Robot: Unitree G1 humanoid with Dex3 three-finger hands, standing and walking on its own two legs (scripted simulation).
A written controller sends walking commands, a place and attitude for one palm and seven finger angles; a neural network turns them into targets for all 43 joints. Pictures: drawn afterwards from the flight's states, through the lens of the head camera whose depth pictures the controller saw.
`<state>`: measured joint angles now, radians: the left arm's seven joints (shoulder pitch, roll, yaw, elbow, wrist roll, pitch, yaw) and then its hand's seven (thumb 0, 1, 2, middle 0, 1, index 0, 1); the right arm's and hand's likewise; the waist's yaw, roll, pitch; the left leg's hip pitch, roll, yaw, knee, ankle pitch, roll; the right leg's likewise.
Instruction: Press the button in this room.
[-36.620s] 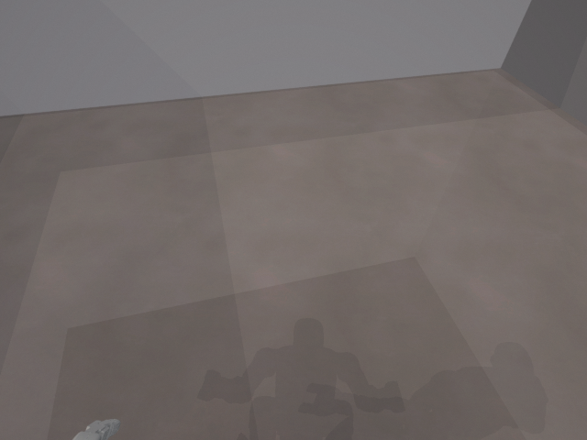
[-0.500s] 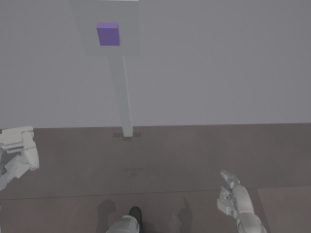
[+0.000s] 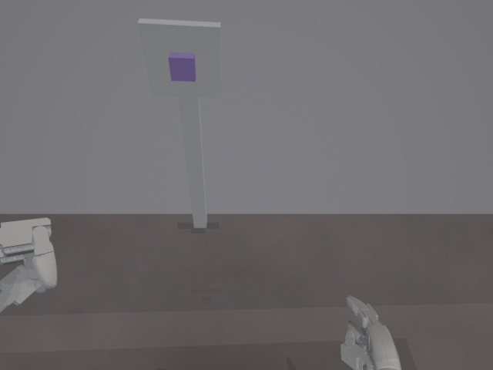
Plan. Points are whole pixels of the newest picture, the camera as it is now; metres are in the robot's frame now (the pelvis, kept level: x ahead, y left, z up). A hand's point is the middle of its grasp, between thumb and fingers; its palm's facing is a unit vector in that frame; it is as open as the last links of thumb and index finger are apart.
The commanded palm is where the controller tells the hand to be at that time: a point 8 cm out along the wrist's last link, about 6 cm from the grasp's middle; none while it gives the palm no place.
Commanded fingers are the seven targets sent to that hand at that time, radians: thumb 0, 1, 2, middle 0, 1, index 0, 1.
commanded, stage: stop stepping back and stand still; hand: left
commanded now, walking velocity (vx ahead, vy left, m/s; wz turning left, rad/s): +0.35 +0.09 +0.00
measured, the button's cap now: (182, 66) +0.81 +0.21 +0.08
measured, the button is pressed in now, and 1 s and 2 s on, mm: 0 0 0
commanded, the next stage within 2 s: let the arm hang, fingers relaxed in 0.66 s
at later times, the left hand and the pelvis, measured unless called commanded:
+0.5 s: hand out of the picture +0.11 +0.24 +0.19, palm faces +0.46 -0.74 -0.50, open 3.1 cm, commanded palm +0.06 +0.27 +0.18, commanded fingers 0.00 0.90 0.90 -1.30 -1.50 -1.30 -1.50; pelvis -0.07 -0.01 -0.01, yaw +2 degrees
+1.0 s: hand out of the picture +0.04 +0.19 -0.13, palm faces +0.07 -0.96 -0.28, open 3.1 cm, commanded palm none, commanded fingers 0.00 0.90 0.90 -0.82 -0.98 -0.82 -0.98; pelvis -0.07 -0.02 -0.01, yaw +7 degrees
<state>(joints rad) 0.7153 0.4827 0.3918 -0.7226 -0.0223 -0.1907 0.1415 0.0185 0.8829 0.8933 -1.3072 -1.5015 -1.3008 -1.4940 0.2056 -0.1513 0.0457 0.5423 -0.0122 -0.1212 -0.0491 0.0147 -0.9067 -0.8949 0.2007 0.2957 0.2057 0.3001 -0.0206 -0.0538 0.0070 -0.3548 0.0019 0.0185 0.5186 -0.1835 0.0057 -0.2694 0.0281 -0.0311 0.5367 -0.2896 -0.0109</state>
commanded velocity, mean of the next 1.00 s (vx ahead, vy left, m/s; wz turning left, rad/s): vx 0.10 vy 0.01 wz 0.00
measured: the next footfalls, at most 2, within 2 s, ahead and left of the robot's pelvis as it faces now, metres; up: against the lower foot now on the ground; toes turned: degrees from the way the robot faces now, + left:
left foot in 0.24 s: -0.01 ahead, +0.15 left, +0.00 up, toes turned +5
left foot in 0.74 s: -0.01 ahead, +0.13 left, +0.00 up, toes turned +6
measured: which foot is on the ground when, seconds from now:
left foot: down 0.00-0.00, up 0.02-0.22, down 0.24-0.46, up 0.48-0.72, down 0.74-1.00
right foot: down 0.00-0.78, up 0.80-0.88, down 0.90-1.00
